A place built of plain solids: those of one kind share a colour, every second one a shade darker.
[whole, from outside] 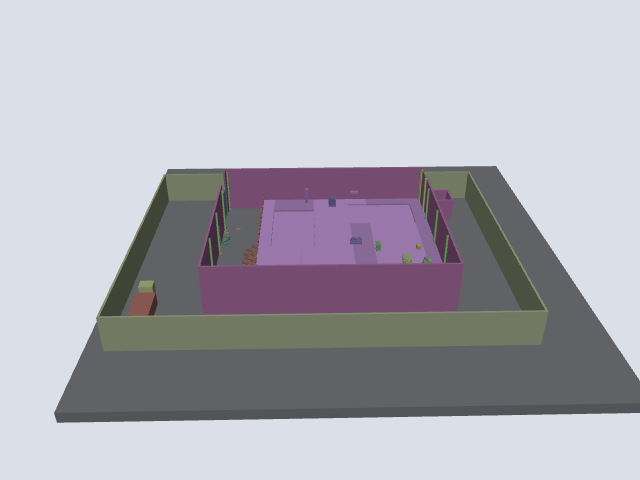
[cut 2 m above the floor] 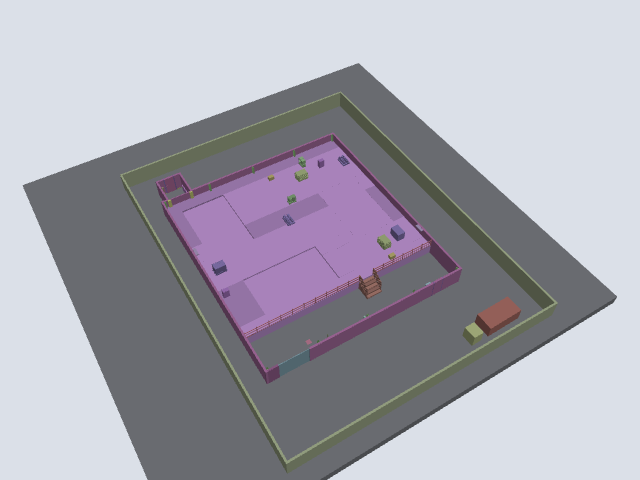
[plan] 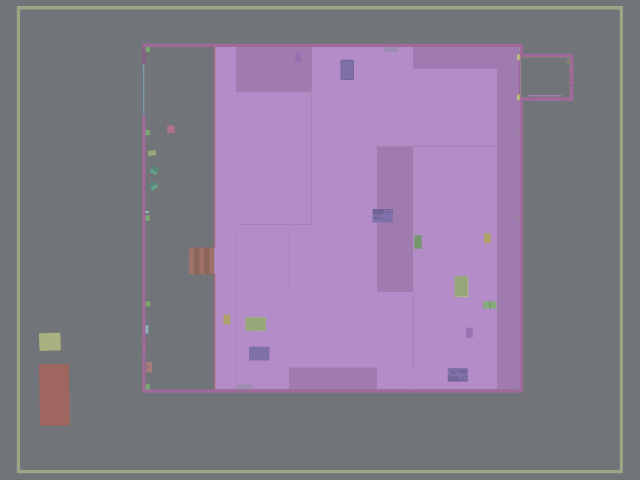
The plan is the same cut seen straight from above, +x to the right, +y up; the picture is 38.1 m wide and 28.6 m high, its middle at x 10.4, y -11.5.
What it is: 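A works' hall with a walk round sunk beds; one tall room; a strip of floor behind the doors, a deck 1.10 m over it that fills the rest, and 3 sunk grounds in the deck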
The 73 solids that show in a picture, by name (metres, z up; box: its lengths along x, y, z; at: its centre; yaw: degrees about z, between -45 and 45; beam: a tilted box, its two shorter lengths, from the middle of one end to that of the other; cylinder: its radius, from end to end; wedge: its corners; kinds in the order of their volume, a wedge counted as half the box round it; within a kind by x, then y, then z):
{
 "raised_floor_bank_1": {"box": [1.3, 20.4, 1.15], "at": [4.75, -10.2, 0.53]},
 "raised_floor_bank_2": {"box": [3.15, 9.8, 1.15], "at": [6.97, -15.5, 0.53]},
 "raised_floor_bank_3": {"box": [3.15, 2.7, 1.15], "at": [6.97, -1.35, 0.53]},
 "raised_floor_bank_4": {"box": [4.5, 7.9, 0.99], "at": [7.65, -6.65, 0.45]},
 "raised_floor_bank_5": {"box": [1.35, 1.3, 1.15], "at": [9.22, -19.75, 0.53]},
 "raised_floor_bank_6": {"box": [1.35, 4.0, 1.15], "at": [9.22, -12.6, 0.53]},
 "raised_floor_bank_7": {"box": [1.35, 2.7, 1.15], "at": [9.22, -1.35, 0.53]},
 "raised_floor_bank_8": {"box": [3.9, 1.3, 1.15], "at": [11.85, -19.75, 0.53]},
 "raised_floor_bank_9": {"box": [3.9, 14.6, 1.15], "at": [11.85, -7.3, 0.53]},
 "raised_floor_bank_10": {"box": [7.4, 4.5, 1.15], "at": [12.25, -16.85, 0.53]},
 "raised_floor_bank_11": {"box": [2.15, 1.3, 1.15], "at": [14.88, -19.75, 0.53]},
 "raised_floor_bank_12": {"box": [2.15, 8.65, 1.15], "at": [14.88, -10.28, 0.53]},
 "raised_floor_bank_13": {"box": [2.15, 1.3, 1.15], "at": [14.88, -0.65, 0.53]},
 "raised_floor_bank_14": {"box": [7.15, 4.65, 0.98], "at": [17.38, -3.62, 0.44]},
 "raised_floor_bank_15": {"box": [5.0, 14.45, 1.15], "at": [18.45, -13.18, 0.53]},
 "raised_floor_bank_16": {"box": [5.0, 1.3, 1.15], "at": [18.45, -0.65, 0.53]},
 "raised_floor_bank_17": {"box": [1.35, 20.4, 1.15], "at": [21.62, -10.2, 0.53]},
 "yard_bound_1": {"box": [0.2, 27.85, 3.45], "at": [-7.57, -11.48, 1.67]},
 "yard_bound_2": {"box": [36.13, 0.2, 3.45], "at": [10.4, -25.31, 1.67]},
 "yard_bound_3": {"box": [36.13, 0.2, 3.45], "at": [10.4, 2.34, 1.67]},
 "yard_bound_4": {"box": [0.2, 27.85, 3.45], "at": [28.36, -11.48, 1.67]},
 "wall_1": {"box": [0.2, 16.56, 5.05], "at": [-0.1, -12.32, 2.48]},
 "wall_2": {"box": [0.2, 1.26, 5.05], "at": [-0.1, -0.42, 2.48]},
 "wall_3": {"box": [22.7, 0.2, 5.05], "at": [11.15, -20.5, 2.48]},
 "wall_4": {"box": [22.7, 0.2, 5.05], "at": [11.15, 0.1, 2.48]},
 "wall_5": {"box": [0.06, 2.52, 5.05], "at": [22.27, -1.8, 2.48]},
 "wall_6": {"box": [0.06, 2.4, 2.45], "at": [22.33, -1.8, 1.18]},
 "wall_7": {"box": [0.2, 17.6, 5.05], "at": [22.4, -11.8, 2.48]},
 "wall_8": {"box": [3.2, 0.2, 2.45], "at": [23.9, -3.1, 1.18]},
 "wall_9": {"box": [3.2, 0.2, 2.45], "at": [23.9, -0.5, 1.18]},
 "wall_10": {"box": [0.2, 2.8, 2.45], "at": [25.4, -1.8, 1.18]},
 "beyond_skip_1": {"box": [1.78, 3.66, 1.35], "at": [-5.42, -20.73, 0.62], "yaw": 1.0},
 "pallet_load_1": {"box": [1.22, 0.82, 1.16], "at": [6.79, -18.27, 1.63]},
 "pallet_load_2": {"box": [1.13, 0.71, 1.1], "at": [6.8, -18.27, 1.6]},
 "pallet_load_3": {"box": [0.68, 1.08, 0.97], "at": [12.03, -1.36, 1.54]},
 "pallet_load_4": {"box": [0.74, 1.11, 0.82], "at": [12.03, -1.36, 1.65]},
 "pallet_load_5": {"box": [1.2, 0.49, 0.2], "at": [14.13, -10.21, 1.15]},
 "pallet_load_6": {"box": [1.2, 0.18, 0.2], "at": [18.61, -19.53, 1.15]},
 "beyond_pallets_1": {"box": [1.27, 1.06, 1.34], "at": [-5.7, -17.57, 0.66], "yaw": 1.9},
 "door_landing_1": {"box": [0.32, 1.62, 0.23], "at": [2.76, -12.75, 0.07]},
 "door_landing_2": {"box": [0.32, 1.62, 0.42], "at": [3.06, -12.75, 0.16]},
 "door_landing_3": {"box": [0.32, 1.62, 0.6], "at": [3.36, -12.75, 0.25]},
 "door_landing_4": {"box": [0.32, 1.62, 0.78], "at": [3.66, -12.75, 0.34]},
 "door_landing_5": {"box": [0.32, 1.62, 0.97], "at": [3.96, -12.75, 0.43]},
 "pallet_stack_1": {"box": [1.13, 0.73, 0.86], "at": [6.56, -16.52, 1.48]},
 "pallet_stack_2": {"box": [0.73, 1.13, 0.86], "at": [18.83, -14.28, 1.48]},
 "tote_stack_1": {"box": [0.4, 0.6, 1.62], "at": [9.09, -0.61, 1.91]},
 "tote_stack_2": {"box": [0.4, 0.6, 1.35], "at": [19.3, -17.03, 1.77]},
 "roller_shutter_1": {"box": [0.06, 2.86, 3.35], "at": [-0.12, -2.55, 1.62]},
 "roller_shutter_2": {"box": [0.1, 2.85, 0.1], "at": [-0.1, -2.55, 0.0]},
 "pier_1": {"box": [0.17, 0.34, 5.05], "at": [22.21, -3.0, 2.48]},
 "pier_2": {"box": [0.17, 0.34, 5.05], "at": [22.21, -0.6, 2.48]},
 "carton_1": {"box": [0.4, 0.6, 0.4], "at": [4.85, -16.23, 1.3]},
 "carton_2": {"box": [0.4, 0.6, 0.4], "at": [20.38, -11.39, 1.3]},
 "fire_extinguisher_1": {"box": [0.34, 0.64, 0.79], "at": [0.22, -19.08, 0.34]},
 "radiator_1": {"box": [1.98, 0.1, 0.76], "at": [23.8, -2.91, 0.49]},
 "signing_shelf_1": {"box": [0.9, 0.3, 0.26], "at": [5.93, -20.25, 2.05]},
 "signing_shelf_2": {"box": [0.9, 0.3, 0.26], "at": [14.61, -0.15, 2.05]},
 "deck_rail_1": {"box": [0.05, 6.9, 0.05], "at": [4.13, -16.95, 1.8]},
 "deck_rail_2": {"box": [0.024, 12.0, 0.1], "at": [4.13, -6.0, 1.15]},
 "deck_rail_3": {"box": [0.05, 12.0, 0.05], "at": [4.13, -6.0, 1.49]},
 "deck_rail_4": {"box": [0.05, 12.0, 0.05], "at": [4.13, -6.0, 1.8]},
 "door_leaf_1": {"box": [0.044, 1.0, 2.15], "at": [25.3, -1.8, 1.02]},
 "steel_column_1": {"box": [0.17, 0.012, 4.85], "at": [0.11, -15.3, 2.38]},
 "steel_column_2": {"box": [0.17, 0.012, 4.85], "at": [0.11, -10.2, 2.38]},
 "steel_column_3": {"box": [0.17, 0.012, 4.85], "at": [0.11, -5.1, 2.38]},
 "steel_column_4": {"box": [0.17, 0.012, 4.85], "at": [0.11, -0.14, 2.38]},
 "steel_column_5": {"box": [0.17, 0.012, 4.85], "at": [22.19, -15.3, 2.38]},
 "steel_column_6": {"box": [0.17, 0.012, 4.85], "at": [22.19, -10.2, 2.38]},
 "steel_column_7": {"box": [0.17, 0.012, 4.85], "at": [22.19, -5.1, 2.38]},
 "file_trolley_1": {"box": [0.44, 0.8, 0.02], "at": [16.24, -11.62, 1.9]},
 "file_trolley_2": {"box": [0.8, 0.44, 0.08], "at": [20.52, -15.36, 1.94]},
 "access_cover_1": {"box": [0.45, 0.45, 0.06], "at": [1.52, -4.91, -0.02]}
}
